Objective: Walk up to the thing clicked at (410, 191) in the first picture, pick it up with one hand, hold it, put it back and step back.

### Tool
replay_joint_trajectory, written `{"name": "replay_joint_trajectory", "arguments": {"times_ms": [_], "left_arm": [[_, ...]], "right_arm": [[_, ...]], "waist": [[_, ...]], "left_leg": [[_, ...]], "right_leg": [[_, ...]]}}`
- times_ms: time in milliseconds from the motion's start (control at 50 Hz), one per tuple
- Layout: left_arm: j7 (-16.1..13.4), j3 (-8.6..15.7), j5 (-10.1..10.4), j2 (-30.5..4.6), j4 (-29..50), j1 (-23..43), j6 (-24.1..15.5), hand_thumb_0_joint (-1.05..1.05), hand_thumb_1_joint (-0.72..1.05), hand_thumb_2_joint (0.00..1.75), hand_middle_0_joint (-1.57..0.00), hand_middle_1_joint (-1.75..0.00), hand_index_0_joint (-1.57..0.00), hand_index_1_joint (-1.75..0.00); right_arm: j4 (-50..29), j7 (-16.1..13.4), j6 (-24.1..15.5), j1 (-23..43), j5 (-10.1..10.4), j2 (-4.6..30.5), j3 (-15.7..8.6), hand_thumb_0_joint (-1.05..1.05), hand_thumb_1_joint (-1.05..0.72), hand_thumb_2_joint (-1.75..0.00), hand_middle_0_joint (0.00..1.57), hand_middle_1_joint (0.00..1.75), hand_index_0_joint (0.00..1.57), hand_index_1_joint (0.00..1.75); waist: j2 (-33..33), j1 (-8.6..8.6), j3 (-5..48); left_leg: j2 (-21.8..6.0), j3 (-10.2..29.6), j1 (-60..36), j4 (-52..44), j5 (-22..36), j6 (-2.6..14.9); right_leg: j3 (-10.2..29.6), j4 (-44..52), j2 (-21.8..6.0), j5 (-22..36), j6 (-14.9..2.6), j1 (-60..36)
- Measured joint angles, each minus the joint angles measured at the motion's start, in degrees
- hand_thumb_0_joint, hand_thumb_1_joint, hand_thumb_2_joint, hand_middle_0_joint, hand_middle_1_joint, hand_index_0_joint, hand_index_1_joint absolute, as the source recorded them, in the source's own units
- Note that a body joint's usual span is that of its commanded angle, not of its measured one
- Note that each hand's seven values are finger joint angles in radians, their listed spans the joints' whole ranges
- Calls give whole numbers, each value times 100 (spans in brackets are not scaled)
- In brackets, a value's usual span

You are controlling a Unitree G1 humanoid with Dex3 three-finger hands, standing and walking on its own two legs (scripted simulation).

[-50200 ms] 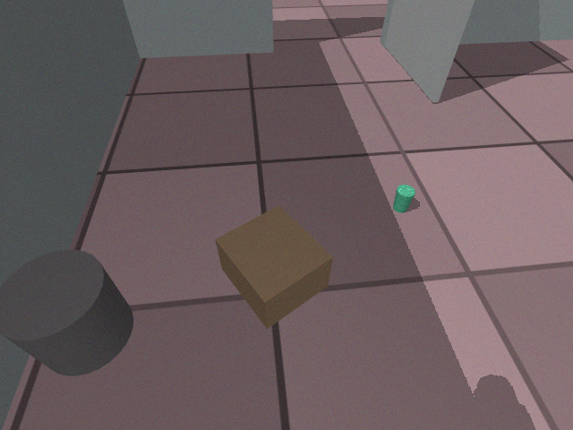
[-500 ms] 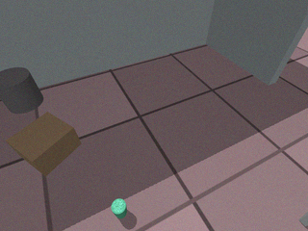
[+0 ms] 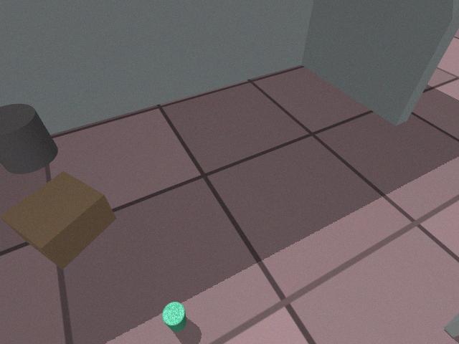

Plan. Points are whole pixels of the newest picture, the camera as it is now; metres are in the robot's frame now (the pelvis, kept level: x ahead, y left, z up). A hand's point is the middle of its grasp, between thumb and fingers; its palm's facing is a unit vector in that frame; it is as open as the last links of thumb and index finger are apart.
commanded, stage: stand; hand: left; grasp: from above
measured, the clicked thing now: (175, 318) +0.39 +0.22 -0.72
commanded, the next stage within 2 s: step back in 0.74 s
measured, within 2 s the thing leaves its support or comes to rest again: neither
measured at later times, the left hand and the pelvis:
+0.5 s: hand out of the picture +0.04 +0.22 -0.17, palm faces +0.01 -0.96 -0.29, open 7.4 cm; pelvis +0.00 +0.00 +0.00, yaw +0 degrees
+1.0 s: hand out of the picture +0.07 +0.28 -0.17, palm faces -0.03 -0.92 -0.38, open 7.4 cm; pelvis -0.04 +0.01 -0.02, yaw -1 degrees
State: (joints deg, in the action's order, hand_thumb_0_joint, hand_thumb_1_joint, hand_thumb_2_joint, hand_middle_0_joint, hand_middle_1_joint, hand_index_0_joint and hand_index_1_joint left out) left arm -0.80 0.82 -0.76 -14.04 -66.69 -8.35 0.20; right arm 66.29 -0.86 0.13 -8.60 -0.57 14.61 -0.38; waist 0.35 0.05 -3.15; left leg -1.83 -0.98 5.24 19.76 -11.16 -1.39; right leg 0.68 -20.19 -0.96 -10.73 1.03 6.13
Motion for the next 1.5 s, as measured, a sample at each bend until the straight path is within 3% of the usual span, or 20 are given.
{"name": "replay_joint_trajectory", "arguments": {"times_ms": [560,760,860,940,1020,1060,1080,1160,1200,1260,1380,1460,1500], "left_arm": [[9,65,-18,-140,65,-86,-24,0,91,89,-21,-30,-20,-30],[58,91,13,-319,221,35,-51,0,91,89,-21,-30,-20,-30],[43,219,95,-574,566,265,10,0,91,89,-21,-30,-20,-30],[43,263,68,-734,813,441,85,0,91,89,-21,-30,-20,-30],[51,269,-24,-822,1052,537,182,0,91,89,-21,-30,-20,-30],[55,260,-35,-867,1172,585,237,0,91,89,-21,-30,-20,-30],[45,266,-24,-916,1225,652,260,0,91,89,-21,-30,-20,-30],[-63,305,-21,-983,1410,776,316,0,91,89,-21,-30,-20,-30],[-65,286,12,-977,1459,754,335,0,91,89,-21,-30,-20,-30],[-32,273,33,-931,1572,610,327,0,91,89,-21,-30,-20,-30],[-5,284,2,-832,1602,233,351,0,91,89,-21,-30,-20,-30],[33,302,-28,-780,1598,112,324,0,91,89,-21,-30,-20,-30],[54,318,-54,-756,1591,66,276,0,91,89,-21,-30,-20,-30]], "right_arm": [[-79,15,-27,-70,-21,62,-88,1,-91,-90,20,30,20,30],[-184,57,-34,23,-13,252,-106,1,-91,-90,20,30,20,30],[-433,98,75,349,60,470,-175,1,-91,-90,20,30,20,30],[-629,105,145,495,68,705,-257,1,-91,-90,20,30,20,30],[-791,128,208,447,42,868,-343,1,-91,-90,20,30,20,30],[-867,145,190,310,37,900,-355,0,-91,-90,20,30,20,30],[-874,139,174,272,19,860,-360,0,-91,-90,20,30,20,30],[-941,136,125,129,-92,627,-281,1,-91,-90,20,30,20,30],[-981,96,119,51,-122,529,-249,1,-91,-90,20,30,20,30],[-1076,34,125,22,-100,472,-228,1,-90,-90,21,30,20,30],[-1418,-32,82,140,-49,456,-251,1,-90,-90,21,30,20,30],[-1578,-12,96,229,-38,519,-241,1,-90,-90,21,30,20,30],[-1596,8,134,270,-16,577,-240,1,-90,-90,21,30,20,30]], "waist": [[-18,7,-46],[-24,16,-64],[-34,37,-404],[10,65,-612],[-72,57,-644],[-93,112,-561],[-188,112,-584],[-313,112,-771],[-325,154,-773],[-353,120,-777],[-351,105,-856],[-253,78,-881],[-158,48,-855]], "left_leg": [[-3,-39,16,32,-25,0],[-16,-26,87,67,-6,-6],[-54,-19,610,607,-122,9],[-52,38,1058,1146,-257,118],[243,87,1226,1937,-1006,289],[293,84,1098,1808,-901,348],[353,55,1114,1805,-990,378],[271,19,1103,1671,-794,443],[230,46,1070,1397,-584,443],[211,-51,1069,1146,-378,460],[200,-321,1180,1286,-320,495],[133,-456,1368,1593,-347,450],[64,-487,1505,1810,-379,395]], "right_leg": [[41,-82,3,-37,-5,56],[29,-100,17,-13,-17,116],[40,-536,57,-68,-53,597],[21,-838,70,-92,-50,932],[143,-1230,-41,-177,21,1281],[132,-1445,-74,-242,65,1490],[200,-1616,-104,-299,-30,1607],[757,-3156,519,-1784,-239,2004],[857,-3794,745,-1829,-273,2118],[909,-4247,814,-1583,-222,2110],[770,-3540,555,-1649,-15,1510],[460,-2494,331,-1583,-61,1076],[335,-1832,297,-1121,-141,832]]}}
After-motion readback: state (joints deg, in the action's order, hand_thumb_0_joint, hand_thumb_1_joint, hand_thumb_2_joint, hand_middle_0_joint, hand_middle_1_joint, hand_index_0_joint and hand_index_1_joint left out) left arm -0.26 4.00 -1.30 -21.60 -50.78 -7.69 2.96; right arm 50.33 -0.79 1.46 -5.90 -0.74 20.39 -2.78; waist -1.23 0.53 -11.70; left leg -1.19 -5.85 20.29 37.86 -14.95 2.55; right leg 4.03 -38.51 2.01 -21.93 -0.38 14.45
